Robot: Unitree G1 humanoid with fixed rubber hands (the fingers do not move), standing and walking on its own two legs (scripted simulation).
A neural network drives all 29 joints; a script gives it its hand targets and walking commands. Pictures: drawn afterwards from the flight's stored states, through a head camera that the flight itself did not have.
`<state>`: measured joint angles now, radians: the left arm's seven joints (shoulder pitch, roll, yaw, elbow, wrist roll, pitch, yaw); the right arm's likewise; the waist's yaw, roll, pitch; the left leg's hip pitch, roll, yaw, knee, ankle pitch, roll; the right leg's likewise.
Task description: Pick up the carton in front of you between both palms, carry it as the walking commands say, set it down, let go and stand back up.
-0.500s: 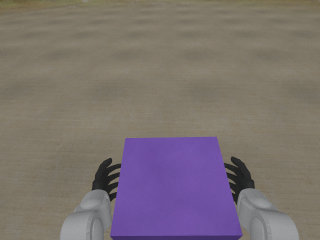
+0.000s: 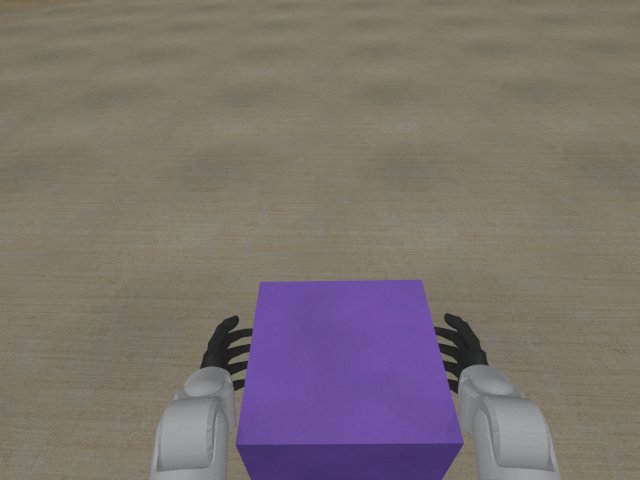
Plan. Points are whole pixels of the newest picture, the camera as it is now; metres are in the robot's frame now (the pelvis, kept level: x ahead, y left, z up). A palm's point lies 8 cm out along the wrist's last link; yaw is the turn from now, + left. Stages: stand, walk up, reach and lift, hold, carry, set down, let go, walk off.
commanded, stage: carry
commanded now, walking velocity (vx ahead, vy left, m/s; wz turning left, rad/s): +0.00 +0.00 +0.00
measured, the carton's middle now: (341, 399) +0.26 +0.00 -0.02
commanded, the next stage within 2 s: hold in 1.04 s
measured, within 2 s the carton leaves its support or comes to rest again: neither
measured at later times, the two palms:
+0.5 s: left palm (224, 376) +0.26 +0.15 +0.04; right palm (469, 375) +0.26 -0.15 +0.04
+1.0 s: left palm (228, 383) +0.25 +0.14 +0.04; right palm (477, 382) +0.25 -0.16 +0.04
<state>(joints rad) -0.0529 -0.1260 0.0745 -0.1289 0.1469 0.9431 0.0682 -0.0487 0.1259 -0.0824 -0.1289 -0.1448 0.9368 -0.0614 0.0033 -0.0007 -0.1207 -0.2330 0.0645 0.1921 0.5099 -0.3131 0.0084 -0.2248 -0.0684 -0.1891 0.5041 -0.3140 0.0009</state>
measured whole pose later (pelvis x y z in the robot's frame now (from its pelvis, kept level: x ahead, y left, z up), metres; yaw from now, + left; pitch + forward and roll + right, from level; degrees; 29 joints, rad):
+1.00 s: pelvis -0.03 -0.01 +0.00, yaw +0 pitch +2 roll +0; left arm -0.18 -0.14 0.16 0.13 0.21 0.74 0.02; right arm -0.18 0.14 -0.16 0.13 -0.21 0.74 -0.02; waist 0.00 0.00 -0.09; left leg -0.27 0.07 0.19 0.50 -0.26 0.00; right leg -0.26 -0.06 -0.20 0.50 -0.27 -0.02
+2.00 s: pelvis -0.11 +0.00 -0.03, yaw -1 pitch +3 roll +0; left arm -0.67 -0.18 0.58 0.63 0.47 0.43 -0.05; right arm -0.68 0.17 -0.59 0.64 -0.48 0.43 0.06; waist 0.01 0.00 0.13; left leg -0.53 -0.03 -0.02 0.75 -0.27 0.02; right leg -0.53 0.03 0.03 0.76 -0.28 -0.01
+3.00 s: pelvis -0.13 +0.00 -0.28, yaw -2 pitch +45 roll +0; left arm -1.11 0.04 0.46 0.67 0.18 0.29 0.04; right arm -1.11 -0.02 -0.44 0.68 -0.17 0.29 -0.08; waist 0.02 -0.01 -0.04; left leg -2.04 -0.04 0.00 1.77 -0.52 0.01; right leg -2.04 0.05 0.00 1.76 -0.52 0.00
